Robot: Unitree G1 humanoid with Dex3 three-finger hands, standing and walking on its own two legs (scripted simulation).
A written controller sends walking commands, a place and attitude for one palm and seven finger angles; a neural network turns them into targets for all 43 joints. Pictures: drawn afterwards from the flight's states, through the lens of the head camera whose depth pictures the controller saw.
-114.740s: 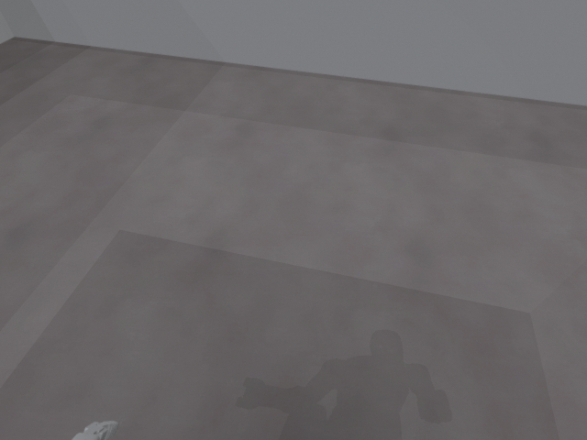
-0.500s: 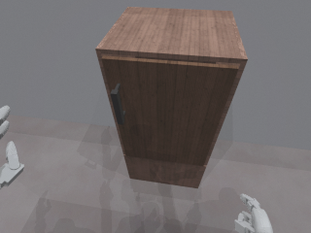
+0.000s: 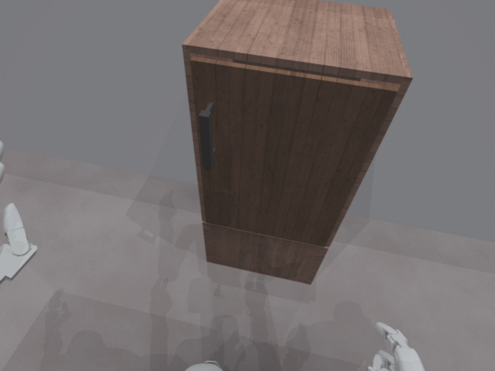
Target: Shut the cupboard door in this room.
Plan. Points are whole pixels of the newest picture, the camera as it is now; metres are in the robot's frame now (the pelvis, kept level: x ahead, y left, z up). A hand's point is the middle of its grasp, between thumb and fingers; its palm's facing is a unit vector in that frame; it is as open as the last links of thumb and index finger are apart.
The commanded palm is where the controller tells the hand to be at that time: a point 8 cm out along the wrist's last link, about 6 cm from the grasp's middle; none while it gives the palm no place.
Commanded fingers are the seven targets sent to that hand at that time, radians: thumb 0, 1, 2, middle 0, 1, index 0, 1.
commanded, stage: step back with the hand held close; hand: left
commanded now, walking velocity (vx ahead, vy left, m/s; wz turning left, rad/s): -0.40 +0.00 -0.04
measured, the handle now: (209, 135) +0.62 +0.13 +0.01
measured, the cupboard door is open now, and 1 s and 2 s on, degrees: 0 0 0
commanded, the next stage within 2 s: stop stepping back and stand still in 0.36 s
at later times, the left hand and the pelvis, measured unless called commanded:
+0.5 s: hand out of the picture +0.13 +0.25 +0.19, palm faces +0.30 -0.87 -0.38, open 7.4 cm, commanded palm +0.06 +0.31 +0.19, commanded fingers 0.00 0.90 0.90 -0.20 -0.30 -0.20 -0.30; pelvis -0.11 +0.02 -0.01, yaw -4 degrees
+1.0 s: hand out of the picture +0.01 +0.28 +0.21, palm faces +0.26 -0.83 -0.50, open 7.4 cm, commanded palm -0.02 +0.34 +0.19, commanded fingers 0.00 0.90 0.90 -0.20 -0.30 -0.20 -0.30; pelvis -0.20 +0.06 +0.01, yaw -8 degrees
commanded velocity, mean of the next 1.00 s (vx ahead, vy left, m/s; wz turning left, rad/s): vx -0.05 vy -0.03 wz -0.01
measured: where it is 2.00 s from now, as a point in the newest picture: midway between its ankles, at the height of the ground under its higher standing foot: outside the picture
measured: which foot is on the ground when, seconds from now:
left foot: down 0.00-0.58, up 0.60-0.66, down 0.68-0.88, up 0.90-1.00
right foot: down 0.00-0.08, up 0.10-0.38, down 0.40-0.72, up 0.74-0.88, down 0.90-1.00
